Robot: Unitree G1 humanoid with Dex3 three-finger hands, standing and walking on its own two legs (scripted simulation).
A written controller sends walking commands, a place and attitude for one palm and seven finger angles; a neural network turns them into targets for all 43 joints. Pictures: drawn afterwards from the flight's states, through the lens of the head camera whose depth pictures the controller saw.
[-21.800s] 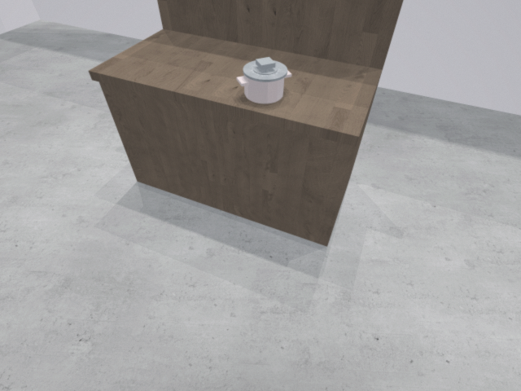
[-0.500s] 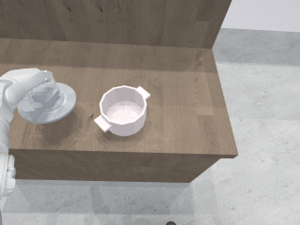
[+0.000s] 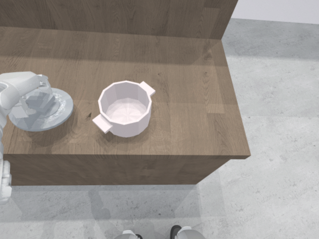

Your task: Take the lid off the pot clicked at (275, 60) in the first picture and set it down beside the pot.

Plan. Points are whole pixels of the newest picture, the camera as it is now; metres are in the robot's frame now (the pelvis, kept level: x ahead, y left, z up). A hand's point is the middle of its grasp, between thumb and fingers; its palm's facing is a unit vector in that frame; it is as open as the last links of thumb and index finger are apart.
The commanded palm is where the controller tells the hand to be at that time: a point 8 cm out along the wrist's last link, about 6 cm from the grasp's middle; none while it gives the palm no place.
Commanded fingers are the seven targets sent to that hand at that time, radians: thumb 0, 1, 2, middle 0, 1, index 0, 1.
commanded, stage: lower the lid onto the table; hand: left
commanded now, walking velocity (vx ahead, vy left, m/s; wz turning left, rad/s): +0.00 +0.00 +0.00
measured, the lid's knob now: (39, 101) +0.47 +0.30 -0.01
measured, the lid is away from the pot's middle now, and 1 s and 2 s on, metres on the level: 0.23 0.24 0.23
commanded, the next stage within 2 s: open the fingers wide in 0.62 s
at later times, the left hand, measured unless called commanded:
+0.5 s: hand (32, 107) +0.46 +0.32 -0.01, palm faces -0.53 -0.09 -0.85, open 8.7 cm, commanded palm +0.49 +0.31 +0.04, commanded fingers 0.00 0.54 1.12 -1.02 -1.12 -0.69 -0.98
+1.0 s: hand (29, 117) +0.43 +0.33 -0.03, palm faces -0.50 -0.07 -0.86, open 8.7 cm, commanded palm +0.47 +0.31 +0.03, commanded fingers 0.00 0.39 0.83 -0.74 -1.08 -0.53 -1.00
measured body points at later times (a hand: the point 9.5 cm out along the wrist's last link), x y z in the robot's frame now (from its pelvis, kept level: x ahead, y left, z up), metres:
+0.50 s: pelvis +0.00 +0.01 -0.01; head +0.13 +0.04 +0.42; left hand +0.48 +0.32 +0.04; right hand -0.02 -0.27 -0.12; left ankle -0.02 +0.06 -0.72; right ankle +0.01 -0.15 -0.72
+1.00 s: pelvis -0.01 +0.01 -0.02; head +0.12 +0.04 +0.41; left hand +0.46 +0.33 +0.02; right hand -0.01 -0.27 -0.13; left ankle -0.02 +0.06 -0.72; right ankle +0.01 -0.15 -0.72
